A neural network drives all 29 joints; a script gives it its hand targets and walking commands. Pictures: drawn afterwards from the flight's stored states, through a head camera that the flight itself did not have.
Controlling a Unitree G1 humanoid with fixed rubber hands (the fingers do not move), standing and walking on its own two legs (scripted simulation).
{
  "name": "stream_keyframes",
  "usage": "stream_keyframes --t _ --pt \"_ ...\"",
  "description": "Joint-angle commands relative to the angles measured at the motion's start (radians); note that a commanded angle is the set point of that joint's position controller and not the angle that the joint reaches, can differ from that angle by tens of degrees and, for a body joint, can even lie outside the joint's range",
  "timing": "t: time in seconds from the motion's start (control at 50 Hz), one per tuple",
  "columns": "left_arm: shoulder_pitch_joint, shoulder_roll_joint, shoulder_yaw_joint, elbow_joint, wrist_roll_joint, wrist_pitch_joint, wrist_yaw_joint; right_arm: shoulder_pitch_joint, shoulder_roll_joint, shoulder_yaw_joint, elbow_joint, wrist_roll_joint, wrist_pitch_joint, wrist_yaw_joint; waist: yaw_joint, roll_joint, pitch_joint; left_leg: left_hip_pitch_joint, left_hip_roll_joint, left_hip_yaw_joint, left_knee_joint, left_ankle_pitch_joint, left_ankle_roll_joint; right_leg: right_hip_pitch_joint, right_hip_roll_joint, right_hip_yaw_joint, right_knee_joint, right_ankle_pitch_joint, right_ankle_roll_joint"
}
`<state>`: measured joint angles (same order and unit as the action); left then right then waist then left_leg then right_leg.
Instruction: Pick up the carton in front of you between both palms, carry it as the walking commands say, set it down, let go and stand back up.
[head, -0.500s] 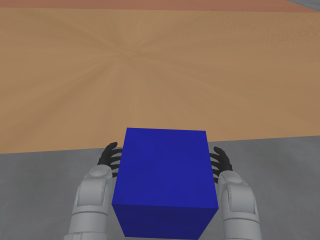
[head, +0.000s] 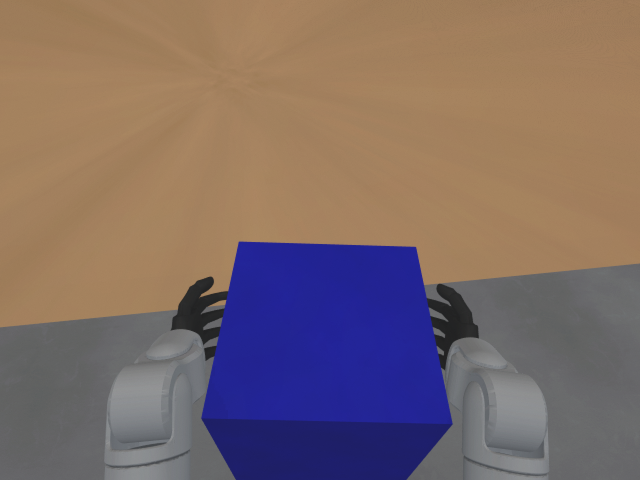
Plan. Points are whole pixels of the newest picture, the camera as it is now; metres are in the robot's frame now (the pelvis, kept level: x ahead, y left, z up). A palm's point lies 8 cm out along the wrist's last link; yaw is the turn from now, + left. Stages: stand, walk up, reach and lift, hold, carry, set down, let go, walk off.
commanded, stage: carry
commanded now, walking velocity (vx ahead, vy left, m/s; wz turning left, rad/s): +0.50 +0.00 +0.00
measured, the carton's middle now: (323, 371) +0.27 +0.01 +0.01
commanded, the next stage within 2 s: none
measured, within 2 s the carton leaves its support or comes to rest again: neither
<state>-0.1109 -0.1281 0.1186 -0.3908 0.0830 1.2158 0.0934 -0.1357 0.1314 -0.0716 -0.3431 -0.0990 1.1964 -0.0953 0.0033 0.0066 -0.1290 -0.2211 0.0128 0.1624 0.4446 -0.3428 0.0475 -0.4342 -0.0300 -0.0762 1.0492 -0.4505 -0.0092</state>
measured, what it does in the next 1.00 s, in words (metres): walks ahead: right foot, then left foot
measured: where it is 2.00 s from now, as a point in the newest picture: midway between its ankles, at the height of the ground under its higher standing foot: (327, 216)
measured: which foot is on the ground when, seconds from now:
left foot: down 0.00-0.26, up 0.28-0.74, down 0.76-1.00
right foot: up 0.00-0.22, down 0.24-0.76, up 0.78-1.00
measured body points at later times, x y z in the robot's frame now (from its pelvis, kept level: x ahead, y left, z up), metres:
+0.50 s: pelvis +0.31 -0.05 +0.01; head +0.32 -0.06 +0.46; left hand +0.56 +0.13 +0.07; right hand +0.59 -0.17 +0.06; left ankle +0.33 +0.11 -0.67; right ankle +0.29 -0.10 -0.74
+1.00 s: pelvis +0.64 +0.02 +0.01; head +0.68 +0.04 +0.45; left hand +0.97 +0.17 +0.13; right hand +0.96 -0.13 +0.13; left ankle +0.64 +0.08 -0.74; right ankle +0.64 -0.12 -0.66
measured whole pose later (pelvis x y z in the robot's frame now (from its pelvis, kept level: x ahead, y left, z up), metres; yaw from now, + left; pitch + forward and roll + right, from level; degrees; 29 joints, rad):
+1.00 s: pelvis +0.64 +0.02 +0.01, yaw +0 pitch +4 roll -1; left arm -0.42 -0.11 0.18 -0.43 0.08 1.30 0.10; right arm -0.40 0.13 -0.18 -0.43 -0.07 1.28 -0.12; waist -0.03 -0.01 0.00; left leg -0.27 0.01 0.24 0.39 -0.21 0.09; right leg -0.61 -0.09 -0.06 1.08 -0.27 -0.04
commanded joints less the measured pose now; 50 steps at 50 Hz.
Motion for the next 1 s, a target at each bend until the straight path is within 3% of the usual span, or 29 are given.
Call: stream_keyframes --t 0.0,0.1,0.14,0.18,0.2,0.22,0.24,0.26,0.28,0.32,0.34,0.38,0.5,0.62,0.68,0.72,0.74,0.76,0.78,0.8,0.82,0.84,0.86,0.9,0.98 --pt "-0.471 -0.854 -0.737 -0.033 -0.408 0.000 -0.257 -0.449 0.863 0.668 -0.109 0.382 0.017 0.226 -0.033 0.059 -0.170 0.570 0.300 -0.339 -0.151 0.674 0.086 -0.454 -0.049 -0.007 -0.053 0.055 -0.001" --pt "-0.420 -0.869 -0.711 -0.011 -0.334 -0.001 -0.228 -0.434 0.854 0.681 -0.093 0.417 0.027 0.264 -0.022 0.143 -0.099 0.318 0.194 -0.097 -0.220 0.655 0.056 -0.172 0.008 -0.126 -0.430 0.278 0.003" --pt "-0.428 -0.872 -0.712 -0.025 -0.325 -0.003 -0.225 -0.430 0.853 0.682 -0.090 0.419 0.025 0.273 -0.018 0.186 -0.084 0.232 0.200 -0.057 -0.197 0.772 0.037 0.005 0.041 -0.176 -0.503 0.378 -0.012" --pt "-0.430 -0.875 -0.713 -0.022 -0.322 -0.008 -0.229 -0.445 0.844 0.686 -0.101 0.421 0.023 0.278 0.001 0.180 -0.147 0.186 0.180 0.019 -0.023 0.866 -0.001 0.237 0.084 -0.221 -0.556 0.415 -0.025" --pt "-0.435 -0.873 -0.710 -0.019 -0.325 -0.009 -0.233 -0.457 0.834 0.686 -0.102 0.420 0.022 0.278 0.012 0.148 -0.195 0.117 0.151 0.048 0.131 0.804 -0.021 0.398 0.096 -0.236 -0.565 0.342 -0.030" --pt "-0.441 -0.872 -0.709 -0.021 -0.326 -0.009 -0.238 -0.470 0.824 0.684 -0.095 0.413 0.020 0.279 0.030 0.082 -0.240 -0.037 0.134 0.030 0.329 0.550 -0.034 0.567 -0.014 -0.104 -0.565 0.218 -0.031" --pt "-0.448 -0.842 -0.700 0.004 -0.320 -0.012 -0.243 -0.477 0.830 0.695 -0.097 0.410 0.025 0.278 0.021 -0.177 -0.301 -0.284 0.018 0.006 0.662 0.175 -0.080 0.697 -0.350 0.463 -0.740 -0.085 -0.160" --pt "-0.435 -0.877 -0.711 0.027 -0.331 -0.015 -0.247 -0.486 0.820 0.692 -0.090 0.400 0.024 0.278 0.020 -0.248 -0.294 -0.407 -0.029 -0.125 0.842 -0.100 -0.052 0.670 -0.431 0.689 -0.879 -0.031 -0.231" --pt "-0.450 -0.904 -0.718 0.013 -0.350 -0.020 -0.252 -0.486 0.857 0.697 -0.069 0.397 0.018 0.278 0.013 -0.177 -0.259 -0.429 0.049 -0.175 0.906 -0.078 -0.019 0.610 -0.409 0.572 -0.864 0.052 -0.221" --pt "-0.483 -0.965 -0.738 0.001 -0.370 -0.038 -0.261 -0.481 0.925 0.698 -0.056 0.399 -0.004 0.280 0.007 -0.027 -0.225 -0.412 0.124 -0.180 0.830 0.035 -0.008 0.480 -0.342 0.370 -0.850 0.222 -0.162" --pt "-0.492 -0.982 -0.749 -0.006 -0.377 -0.046 -0.265 -0.470 0.949 0.697 -0.045 0.393 -0.015 0.279 0.004 -0.032 -0.215 -0.377 0.142 -0.172 0.760 0.072 -0.012 0.426 -0.316 0.286 -0.861 0.249 -0.133" --pt "-0.471 -0.994 -0.759 -0.011 -0.389 -0.057 -0.275 -0.424 0.977 0.699 -0.030 0.375 -0.037 0.271 0.005 -0.077 -0.223 -0.354 0.129 -0.129 0.667 0.109 -0.026 0.413 -0.281 0.180 -0.877 0.296 -0.113" --pt "-0.416 -0.940 -0.762 -0.039 -0.404 -0.071 -0.298 -0.365 0.968 0.719 -0.054 0.345 -0.069 0.243 0.009 -0.129 -0.154 -0.479 0.098 -0.033 0.388 0.221 -0.061 0.537 -0.227 0.043 -0.896 0.489 -0.116" --pt "-0.399 -0.832 -0.726 -0.097 -0.383 -0.035 -0.274 -0.407 0.861 0.720 -0.153 0.379 -0.021 0.233 0.016 -0.145 -0.047 -0.452 0.054 0.044 0.140 0.301 -0.036 0.565 -0.195 -0.044 -0.865 0.665 -0.116" --pt "-0.452 -0.780 -0.708 -0.143 -0.380 -0.004 -0.253 -0.467 0.799 0.703 -0.207 0.404 0.017 0.233 0.013 -0.164 -0.043 -0.318 0.030 0.072 0.064 0.336 -0.002 0.572 -0.201 -0.080 -0.797 0.840 -0.096" --pt "-0.490 -0.745 -0.697 -0.164 -0.381 0.023 -0.242 -0.483 0.761 0.679 -0.208 0.409 0.043 0.230 -0.007 -0.159 -0.132 -0.066 -0.045 0.132 0.012 0.284 0.009 0.543 -0.171 -0.157 -0.566 1.001 -0.057" --pt "-0.514 -0.724 -0.694 -0.176 -0.380 0.036 -0.237 -0.496 0.736 0.662 -0.208 0.408 0.055 0.229 -0.027 -0.104 -0.201 0.153 -0.028 0.109 0.012 0.223 0.009 0.420 -0.137 -0.166 -0.373 0.876 -0.034" --pt "-0.556 -0.713 -0.696 -0.192 -0.386 0.052 -0.231 -0.516 0.709 0.644 -0.206 0.403 0.067 0.230 -0.040 0.065 -0.317 0.422 0.252 -0.281 -0.008 0.069 0.097 0.150 -0.090 -0.122 -0.083 0.555 0.001" --pt "-0.595 -0.702 -0.693 -0.207 -0.391 0.067 -0.229 -0.540 0.713 0.640 -0.179 0.407 0.071 0.231 -0.037 0.282 -0.346 0.560 0.428 -0.674 -0.167 0.025 0.208 -0.144 0.067 -0.068 0.167 0.017 0.022" --pt "-0.634 -0.700 -0.699 -0.188 -0.398 0.073 -0.227 -0.554 0.723 0.635 -0.179 0.418 0.077 0.229 -0.037 0.258 -0.325 0.521 0.411 -0.651 -0.197 0.139 0.214 -0.223 0.024 0.052 0.308 -0.017 -0.009" --pt "-0.676 -0.722 -0.699 -0.181 -0.407 0.074 -0.226 -0.590 0.736 0.636 -0.181 0.417 0.081 0.227 -0.038 0.194 -0.312 0.477 0.379 -0.534 -0.162 0.280 0.192 -0.246 -0.019 0.075 0.330 0.016 -0.036" --pt "-0.711 -0.738 -0.699 -0.171 -0.412 0.073 -0.225 -0.635 0.746 0.640 -0.189 0.422 0.083 0.225 -0.034 0.075 -0.291 0.408 0.354 -0.433 -0.145 0.377 0.160 -0.237 -0.059 0.088 0.278 0.076 -0.047" --pt "-0.740 -0.744 -0.700 -0.161 -0.411 0.072 -0.222 -0.688 0.753 0.648 -0.194 0.432 0.083 0.224 -0.029 0.043 -0.277 0.338 0.334 -0.356 -0.155 0.399 0.132 -0.207 -0.083 0.088 0.221 0.119 -0.049" --pt "-0.802 -0.738 -0.697 -0.124 -0.405 0.072 -0.213 -0.780 0.742 0.656 -0.189 0.447 0.086 0.222 -0.027 0.065 -0.287 0.282 0.301 -0.257 -0.177 0.352 0.114 -0.174 -0.081 0.061 0.141 0.165 -0.044" --pt "-0.910 -0.693 -0.667 0.001 -0.387 0.085 -0.186 -0.901 0.685 0.629 -0.076 0.472 0.107 0.221 -0.044 0.098 -0.236 0.280 0.268 -0.166 -0.203 0.357 0.135 -0.256 -0.067 0.002 -0.037 0.227 -0.018"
